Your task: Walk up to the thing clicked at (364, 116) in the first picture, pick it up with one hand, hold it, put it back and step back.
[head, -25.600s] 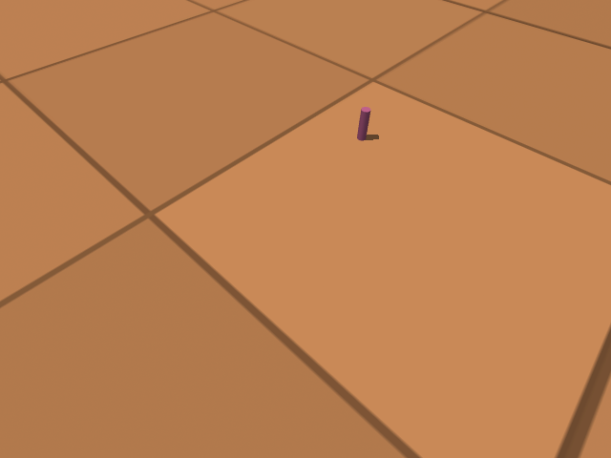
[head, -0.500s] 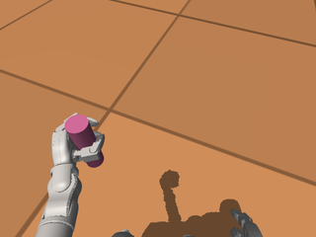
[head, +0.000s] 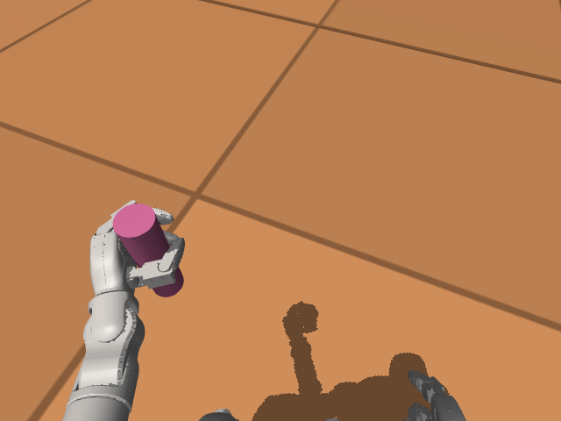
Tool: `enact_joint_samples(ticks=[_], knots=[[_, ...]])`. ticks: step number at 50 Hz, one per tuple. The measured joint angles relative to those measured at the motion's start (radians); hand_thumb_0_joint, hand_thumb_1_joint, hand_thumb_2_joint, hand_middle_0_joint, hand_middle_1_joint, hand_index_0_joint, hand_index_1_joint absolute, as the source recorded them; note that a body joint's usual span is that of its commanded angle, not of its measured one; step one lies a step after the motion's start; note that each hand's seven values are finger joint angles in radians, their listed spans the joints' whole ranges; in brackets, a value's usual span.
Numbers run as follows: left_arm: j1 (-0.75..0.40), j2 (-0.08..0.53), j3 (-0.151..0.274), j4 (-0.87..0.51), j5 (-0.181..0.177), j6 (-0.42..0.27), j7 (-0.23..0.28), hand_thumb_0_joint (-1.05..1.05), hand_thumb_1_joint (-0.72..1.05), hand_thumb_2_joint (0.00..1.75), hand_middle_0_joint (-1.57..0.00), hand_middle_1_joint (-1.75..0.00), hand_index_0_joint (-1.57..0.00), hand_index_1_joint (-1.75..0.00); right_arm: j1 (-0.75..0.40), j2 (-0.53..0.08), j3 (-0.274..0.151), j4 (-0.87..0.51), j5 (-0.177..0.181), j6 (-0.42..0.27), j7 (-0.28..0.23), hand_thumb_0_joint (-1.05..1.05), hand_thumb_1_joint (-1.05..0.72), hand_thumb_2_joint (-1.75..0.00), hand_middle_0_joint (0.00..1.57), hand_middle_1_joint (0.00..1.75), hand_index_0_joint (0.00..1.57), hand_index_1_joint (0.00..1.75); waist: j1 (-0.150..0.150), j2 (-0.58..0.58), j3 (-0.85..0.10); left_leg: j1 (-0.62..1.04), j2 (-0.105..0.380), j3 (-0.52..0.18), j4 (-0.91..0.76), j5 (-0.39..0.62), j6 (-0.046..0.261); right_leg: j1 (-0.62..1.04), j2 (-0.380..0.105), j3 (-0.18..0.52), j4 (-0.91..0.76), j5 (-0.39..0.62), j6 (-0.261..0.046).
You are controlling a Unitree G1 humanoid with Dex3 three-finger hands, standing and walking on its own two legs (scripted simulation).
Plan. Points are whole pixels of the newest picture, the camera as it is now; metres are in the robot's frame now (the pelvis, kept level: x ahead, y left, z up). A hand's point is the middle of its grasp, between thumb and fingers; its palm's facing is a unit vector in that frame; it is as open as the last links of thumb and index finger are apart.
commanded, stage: hold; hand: left
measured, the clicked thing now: (153, 255) +0.33 +0.19 +0.03
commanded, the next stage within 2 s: crouch in 1.62 s
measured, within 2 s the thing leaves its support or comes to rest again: neither
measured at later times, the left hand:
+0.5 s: hand (156, 249) +0.33 +0.18 +0.05, palm faces +0.25 -0.97 -0.01, open 6.6 cm
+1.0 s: hand (156, 251) +0.33 +0.18 +0.05, palm faces +0.25 -0.97 -0.01, open 6.6 cm
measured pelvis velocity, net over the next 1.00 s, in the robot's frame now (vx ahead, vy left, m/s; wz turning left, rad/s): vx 0.00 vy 0.00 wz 0.00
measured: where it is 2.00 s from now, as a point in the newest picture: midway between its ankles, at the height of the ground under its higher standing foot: outside the picture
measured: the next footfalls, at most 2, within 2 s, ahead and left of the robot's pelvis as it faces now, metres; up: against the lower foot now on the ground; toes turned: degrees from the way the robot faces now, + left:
none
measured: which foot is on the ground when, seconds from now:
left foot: down 0.00-1.00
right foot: down 0.00-1.00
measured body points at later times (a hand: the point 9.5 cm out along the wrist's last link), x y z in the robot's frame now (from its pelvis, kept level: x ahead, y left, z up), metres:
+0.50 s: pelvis +0.00 +0.00 +0.00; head +0.05 +0.01 +0.45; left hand +0.31 +0.23 +0.05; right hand +0.14 -0.24 -0.11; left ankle +0.01 +0.12 -0.70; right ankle -0.01 -0.13 -0.70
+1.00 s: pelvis +0.00 +0.00 +0.00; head +0.04 +0.00 +0.45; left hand +0.31 +0.23 +0.05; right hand +0.14 -0.24 -0.11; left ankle +0.01 +0.12 -0.70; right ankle -0.01 -0.13 -0.70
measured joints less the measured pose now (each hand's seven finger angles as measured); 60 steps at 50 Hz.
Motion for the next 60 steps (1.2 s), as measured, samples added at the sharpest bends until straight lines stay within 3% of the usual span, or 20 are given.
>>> enact_joint_samples(ticks=[7, 22, 32, 40, 60], knots=[[-0.002, 0.002, -0.020, 0.010, 0.006, 0.009, -0.005, 0.05, 0.02, 1.10, -0.90, -1.12, -0.94, -1.07, 0.004, -0.002, -0.003, 0.005, 0.001, 0.000, 0.004, 0.01, -0.90, -0.90, 0.20, 0.30, 0.20, 0.30, 0.001, 0.002, -0.010, 0.008, 0.001, -0.001, -0.002, -0.003, 0.000, 0.010, 0.001, -0.001, -0.006, -0.001, 0.000], [0.000, 0.007, 0.008, 0.018, 0.001, -0.007, -0.008, 0.05, 0.02, 1.10, -0.90, -1.12, -0.93, -1.07, 0.004, 0.000, -0.004, 0.002, 0.001, 0.008, 0.007, 0.01, -0.90, -0.90, 0.20, 0.30, 0.20, 0.30, -0.001, -0.001, -0.004, 0.006, 0.001, -0.002, -0.006, -0.001, 0.000, 0.007, 0.001, -0.002, -0.008, 0.000, 0.000], [0.001, 0.000, -0.017, 0.012, 0.000, -0.004, -0.011, 0.05, 0.02, 1.10, -0.90, -1.12, -0.93, -1.07, 0.008, -0.006, -0.007, 0.003, 0.005, 0.005, 0.009, 0.01, -0.90, -0.90, 0.20, 0.30, 0.20, 0.30, 0.003, 0.005, -0.004, 0.013, -0.001, -0.002, -0.005, -0.001, 0.000, 0.016, 0.000, -0.002, -0.009, 0.001, 0.000], [-0.009, 0.001, 0.008, 0.026, 0.004, -0.006, -0.009, 0.05, 0.02, 1.10, -0.90, -1.12, -0.93, -1.07, -0.003, 0.002, -0.004, -0.006, 0.003, 0.009, 0.009, 0.01, -0.89, -0.90, 0.20, 0.30, 0.20, 0.30, -0.003, -0.003, 0.006, 0.005, 0.001, 0.002, -0.008, 0.006, -0.002, 0.002, 0.002, 0.002, -0.004, 0.005, -0.002], [-0.001, -0.003, -0.006, 0.030, 0.001, -0.014, -0.014, 0.05, 0.02, 1.10, -0.90, -1.12, -0.93, -1.07, 0.005, -0.006, -0.006, 0.001, 0.006, 0.008, 0.008, 0.01, -0.89, -0.90, 0.20, 0.30, 0.20, 0.30, 0.000, 0.004, -0.004, 0.011, 0.001, -0.001, -0.007, 0.005, -0.002, 0.010, 0.001, -0.001, -0.006, 0.005, -0.002]])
